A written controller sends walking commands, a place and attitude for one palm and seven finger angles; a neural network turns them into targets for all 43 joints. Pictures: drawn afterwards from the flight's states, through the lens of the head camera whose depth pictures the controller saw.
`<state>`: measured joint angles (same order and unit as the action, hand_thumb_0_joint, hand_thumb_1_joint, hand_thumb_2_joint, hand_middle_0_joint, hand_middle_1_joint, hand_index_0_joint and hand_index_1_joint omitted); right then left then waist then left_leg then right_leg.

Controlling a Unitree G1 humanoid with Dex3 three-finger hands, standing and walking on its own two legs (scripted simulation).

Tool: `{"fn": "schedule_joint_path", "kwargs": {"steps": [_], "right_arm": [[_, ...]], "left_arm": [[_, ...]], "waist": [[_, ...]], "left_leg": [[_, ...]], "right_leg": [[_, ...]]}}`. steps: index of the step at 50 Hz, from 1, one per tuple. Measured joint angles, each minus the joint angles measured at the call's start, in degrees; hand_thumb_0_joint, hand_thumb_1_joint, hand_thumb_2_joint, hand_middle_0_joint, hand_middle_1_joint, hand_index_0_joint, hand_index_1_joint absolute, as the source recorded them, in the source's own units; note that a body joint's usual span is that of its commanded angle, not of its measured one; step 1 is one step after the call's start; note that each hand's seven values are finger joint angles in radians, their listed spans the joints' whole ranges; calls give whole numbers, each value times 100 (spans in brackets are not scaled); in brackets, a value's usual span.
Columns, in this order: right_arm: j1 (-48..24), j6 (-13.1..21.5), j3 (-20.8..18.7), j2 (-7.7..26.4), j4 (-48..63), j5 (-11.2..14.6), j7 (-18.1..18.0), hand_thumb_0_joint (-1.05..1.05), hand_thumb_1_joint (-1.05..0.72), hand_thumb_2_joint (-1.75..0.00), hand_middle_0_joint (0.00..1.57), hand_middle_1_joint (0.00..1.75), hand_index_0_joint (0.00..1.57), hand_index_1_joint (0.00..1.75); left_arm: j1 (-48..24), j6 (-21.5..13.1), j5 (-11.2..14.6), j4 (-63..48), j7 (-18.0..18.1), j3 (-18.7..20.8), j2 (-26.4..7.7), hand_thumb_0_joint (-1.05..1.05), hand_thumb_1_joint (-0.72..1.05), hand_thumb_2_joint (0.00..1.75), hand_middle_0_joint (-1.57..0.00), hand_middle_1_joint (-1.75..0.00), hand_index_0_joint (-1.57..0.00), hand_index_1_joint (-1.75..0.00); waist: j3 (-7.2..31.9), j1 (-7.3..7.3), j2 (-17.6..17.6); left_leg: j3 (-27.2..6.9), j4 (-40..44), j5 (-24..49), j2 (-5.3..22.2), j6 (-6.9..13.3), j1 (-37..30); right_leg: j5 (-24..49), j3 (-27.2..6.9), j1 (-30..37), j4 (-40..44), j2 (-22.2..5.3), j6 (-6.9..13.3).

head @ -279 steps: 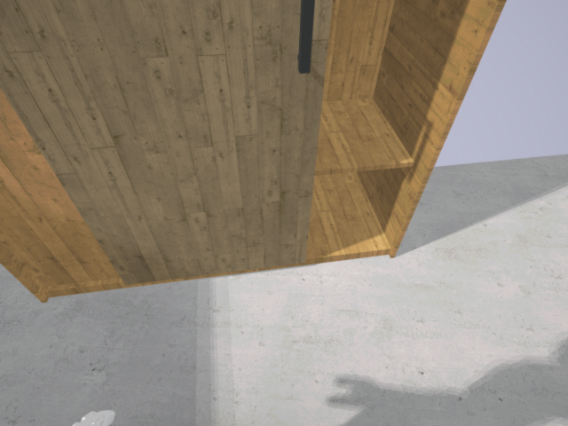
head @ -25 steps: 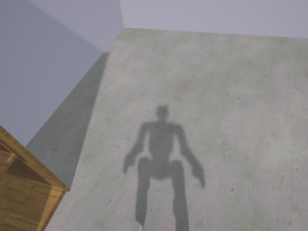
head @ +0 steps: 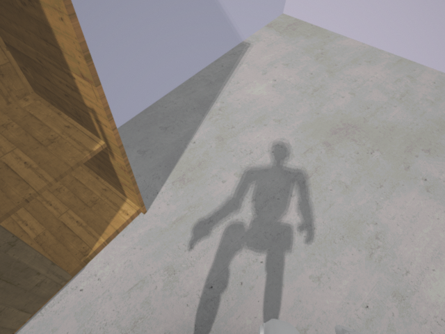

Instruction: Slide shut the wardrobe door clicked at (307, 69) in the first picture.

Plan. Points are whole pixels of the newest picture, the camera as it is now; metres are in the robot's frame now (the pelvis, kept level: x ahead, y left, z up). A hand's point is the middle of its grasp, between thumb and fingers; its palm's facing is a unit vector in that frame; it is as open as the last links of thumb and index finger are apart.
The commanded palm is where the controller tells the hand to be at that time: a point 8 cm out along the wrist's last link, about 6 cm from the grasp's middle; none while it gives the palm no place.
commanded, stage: turn to face it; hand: left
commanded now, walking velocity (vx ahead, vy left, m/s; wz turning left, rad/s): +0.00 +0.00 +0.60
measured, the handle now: out of the picture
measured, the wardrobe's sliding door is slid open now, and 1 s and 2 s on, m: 0.38 0.38 0.38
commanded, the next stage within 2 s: take the last steps up to it in 1.50 s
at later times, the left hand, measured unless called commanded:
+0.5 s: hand out of the picture +0.01 +0.16 -0.14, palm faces +0.31 -0.91 -0.27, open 7.4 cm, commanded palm none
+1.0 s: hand out of the picture -0.08 +0.25 -0.16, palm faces +0.60 -0.76 -0.25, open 7.4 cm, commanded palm none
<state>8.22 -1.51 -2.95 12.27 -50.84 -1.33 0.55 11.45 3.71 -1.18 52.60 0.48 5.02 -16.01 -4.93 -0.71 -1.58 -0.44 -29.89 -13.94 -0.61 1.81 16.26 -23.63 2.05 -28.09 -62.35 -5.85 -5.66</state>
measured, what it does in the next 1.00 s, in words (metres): steps on the spot, turning left: right foot, then left foot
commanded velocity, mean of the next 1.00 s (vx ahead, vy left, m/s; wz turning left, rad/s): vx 0.00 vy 0.00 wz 0.60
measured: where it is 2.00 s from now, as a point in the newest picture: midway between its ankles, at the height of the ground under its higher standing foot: outside the picture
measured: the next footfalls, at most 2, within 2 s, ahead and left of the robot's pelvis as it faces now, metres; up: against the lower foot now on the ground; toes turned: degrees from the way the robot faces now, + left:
right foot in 0.22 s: +0.05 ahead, -0.15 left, +0.00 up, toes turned +6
left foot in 0.68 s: -0.03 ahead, +0.11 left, +0.00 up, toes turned +31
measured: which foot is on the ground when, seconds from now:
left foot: down 0.00-0.22, up 0.24-0.66, down 0.68-1.00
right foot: up 0.00-0.20, down 0.22-0.68, up 0.70-1.00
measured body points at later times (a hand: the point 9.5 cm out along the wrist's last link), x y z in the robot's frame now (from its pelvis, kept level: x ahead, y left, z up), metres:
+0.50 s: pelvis -0.01 -0.04 +0.00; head +0.02 -0.06 +0.45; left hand -0.01 +0.21 -0.12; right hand +0.12 -0.29 -0.15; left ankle -0.06 +0.10 -0.65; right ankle +0.01 -0.15 -0.74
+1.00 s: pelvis -0.03 +0.02 +0.01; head -0.02 +0.05 +0.45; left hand -0.11 +0.29 -0.14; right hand +0.18 -0.14 -0.12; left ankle -0.06 +0.09 -0.74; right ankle +0.06 -0.14 -0.66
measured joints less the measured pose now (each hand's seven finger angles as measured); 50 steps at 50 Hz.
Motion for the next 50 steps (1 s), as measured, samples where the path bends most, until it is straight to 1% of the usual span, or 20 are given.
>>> {"fn": "schedule_joint_path", "kwargs": {"steps": [7, 9, 11, 12, 13, 15, 18, 21, 25, 29, 31, 33, 34, 35, 36, 38, 40, 42, 45, 50], "right_arm": [[249, -90, -41, -20, -102, -28, 30, 1, -90, -90, 21, 30, 21, 30], [308, -127, -75, 8, -126, -35, 36, 1, -90, -90, 21, 30, 21, 30], [390, -162, -118, 44, -134, -13, 40, 1, -90, -90, 21, 30, 21, 30], [405, -180, -155, 94, -156, 13, 41, 1, -90, -90, 21, 30, 21, 30], [417, -210, -196, 137, -188, 15, 36, 1, -90, -90, 20, 30, 21, 30], [483, -270, -256, 207, -229, -12, 51, 1, -90, -90, 20, 30, 21, 30], [528, -311, -304, 286, -294, -32, 111, 1, -90, -90, 20, 30, 20, 30], [543, -326, -321, 336, -316, -27, 140, 1, -91, -90, 20, 30, 20, 30], [477, -380, -308, 356, -364, -16, 147, 1, -91, -90, 20, 30, 20, 30], [285, -371, -247, 325, -344, 13, 149, 1, -91, -90, 20, 30, 20, 30], [177, -322, -208, 295, -282, 27, 148, 1, -91, -90, 20, 30, 20, 30], [110, -234, -170, 278, -171, 30, 156, 1, -91, -90, 20, 30, 20, 30], [88, -160, -160, 280, -109, 22, 161, 1, -91, -90, 20, 30, 20, 30], [32, -93, -152, 233, -79, 25, 147, 1, -91, -90, 20, 30, 20, 30], [-14, -46, -123, 192, -55, 31, 137, 1, -91, -90, 20, 30, 20, 30], [-28, 14, -62, 120, -11, 23, 95, 1, -91, -90, 20, 30, 20, 30], [14, 38, -24, 66, 13, 10, 32, 1, -90, -90, 20, 30, 20, 30], [64, 38, 12, 29, -1, 12, -4, 1, -90, -90, 20, 30, 20, 30], [158, 25, 46, -21, -43, 17, -12, 1, -90, -90, 20, 30, 21, 30], [346, -2, 48, -99, -105, 11, -5, 1, -90, -90, 20, 30, 21, 30]], "left_arm": [[-308, -38, 31, -226, 25, -69, 181, 1, 91, 90, -20, -30, -20, -30], [-366, -84, 52, -301, 30, -104, 253, 1, 91, 90, -20, -30, -20, -30], [-359, -170, 65, -395, 30, -148, 306, 1, 91, 90, -20, -30, -20, -30], [-366, -229, 37, -400, 45, -167, 371, 0, 91, 89, -20, -30, -20, -30], [-356, -254, 17, -410, 54, -212, 432, 0, 91, 89, -20, -30, -20, -30], [-266, -264, 0, -428, 56, -290, 524, 0, 91, 89, -20, -30, -20, -30], [-86, -262, 3, -384, 68, -321, 602, 0, 91, 89, -20, -30, -20, -30], [38, -276, -3, -309, 73, -346, 632, 0, 90, 89, -21, -30, -20, -30], [162, -286, -35, -225, 74, -344, 625, 1, 90, 89, -21, -30, -20, -30], [260, -259, -71, -145, 58, -299, 522, 1, 90, 89, -21, -30, -20, -30], [304, -233, -79, -101, 49, -256, 429, 0, 90, 89, -21, -30, -20, -30], [371, -193, -60, -57, 41, -199, 314, 0, 90, 89, -21, -30, -20, -30], [412, -159, -35, -42, 33, -165, 252, 1, 90, 89, -21, -30, -20, -30], [383, -94, -14, 4, 38, -124, 167, 1, 90, 89, -21, -30, -20, -30], [350, -17, -9, 42, 54, -91, 98, 1, 90, 89, -21, -30, -20, -30], [300, 87, -15, 103, 79, -41, 13, 1, 91, 89, -20, -30, -20, -30], [207, 99, -14, 137, 63, -11, -20, 1, 91, 89, -20, -30, -20, -30], [105, 55, -9, 94, 30, -6, -25, 1, 91, 89, -20, -30, -20, -30], [-35, -12, -7, -12, 7, -22, -3, 1, 91, 90, -20, -30, -20, -30], [-246, -29, -2, -113, 25, -53, 72, 1, 91, 90, -20, -30, -20, -30]], "waist": [[130, 190, 196], [154, 242, 276], [211, 258, 321], [201, 252, 421], [187, 263, 497], [218, 280, 523], [249, 273, 465], [225, 290, 409], [145, 231, 311], [30, 101, 170], [-14, 33, 89], [-7, -2, 14], [26, 1, -11], [2, -4, -107], [-26, -33, -159], [-7, -46, -164], [26, -5, -116], [45, 17, -73], [97, 34, -39], [194, 127, -6]], "left_leg": [[-413, 68, 156, -179, -81, 92], [-549, -34, 148, -222, -145, 191], [-670, -256, 81, -300, -234, 357], [-725, -528, -162, -283, -261, 484], [-705, -989, -633, -285, -306, 649], [-517, -2133, -1125, -322, -365, 1018], [-216, -3376, -925, -172, -484, 1335], [-95, -3756, -676, 42, -596, 1397], [31, -3295, -760, 257, -679, 1197], [280, -2232, -983, 334, -643, 804], [420, -1689, -979, 316, -580, 577], [540, -885, -543, 263, -506, 240], [535, -612, -351, 221, -279, 152], [522, -735, -413, 135, -86, 242], [505, -844, -497, 96, 34, 288], [427, -782, -523, 81, 128, 256], [288, -511, -362, 49, 116, 147], [155, -206, -171, -15, 154, 21], [-20, 146, 51, -129, 201, -119], [-296, 392, 234, -336, 222, -192]], "right_leg": [[-44, -175, 448, 1273, 217, 29], [24, -163, 726, 1861, 323, 68], [441, -110, 1151, 2782, 384, 118], [558, -32, 1219, 2928, 428, 246], [568, 65, 1232, 2889, 431, 393], [550, 236, 1332, 2928, 319, 574], [649, 409, 1571, 3217, 169, 612], [718, 621, 1733, 3402, 56, 590], [698, 907, 1824, 3438, -97, 538], [593, 1155, 1784, 3254, -295, 423], [498, 1274, 1720, 3071, -405, 335], [327, 1386, 1599, 2740, -541, 215], [208, 1370, 1433, 2405, -616, 175], [-228, 1113, 1198, 1897, -638, 121], [-596, 809, 947, 1329, -553, 106], [-779, 439, 524, 394, -337, 99], [-474, 243, 231, -153, -191, 78], [-114, 101, 52, -348, -117, 55], [252, -63, -60, -285, -59, 11], [382, -249, 30, 136, 39, -35]]}}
